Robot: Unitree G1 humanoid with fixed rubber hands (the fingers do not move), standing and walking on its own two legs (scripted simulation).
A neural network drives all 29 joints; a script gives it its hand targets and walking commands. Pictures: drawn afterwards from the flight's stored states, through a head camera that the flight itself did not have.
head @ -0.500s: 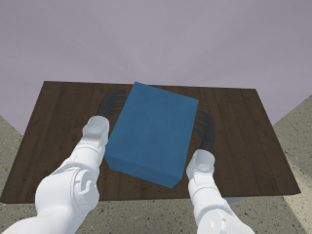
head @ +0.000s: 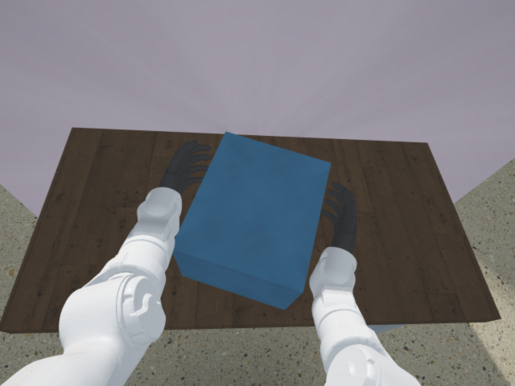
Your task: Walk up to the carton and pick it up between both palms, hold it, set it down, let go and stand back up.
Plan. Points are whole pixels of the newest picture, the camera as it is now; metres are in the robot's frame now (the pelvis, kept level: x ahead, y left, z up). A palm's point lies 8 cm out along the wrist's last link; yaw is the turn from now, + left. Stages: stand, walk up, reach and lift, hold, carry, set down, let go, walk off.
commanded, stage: set down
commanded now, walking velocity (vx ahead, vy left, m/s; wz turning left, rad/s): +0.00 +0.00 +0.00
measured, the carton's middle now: (255, 220) +0.40 -0.02 -0.06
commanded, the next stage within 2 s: none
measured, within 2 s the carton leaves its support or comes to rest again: neither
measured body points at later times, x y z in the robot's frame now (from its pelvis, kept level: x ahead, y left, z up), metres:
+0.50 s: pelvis +0.00 +0.00 +0.00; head +0.11 +0.03 +0.43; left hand +0.45 +0.12 +0.00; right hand +0.36 -0.16 -0.01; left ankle -0.03 +0.11 -0.75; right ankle -0.03 -0.14 -0.75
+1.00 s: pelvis -0.02 +0.01 -0.02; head +0.11 +0.04 +0.41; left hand +0.45 +0.14 -0.02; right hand +0.35 -0.16 -0.05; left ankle -0.03 +0.11 -0.75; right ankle -0.02 -0.14 -0.75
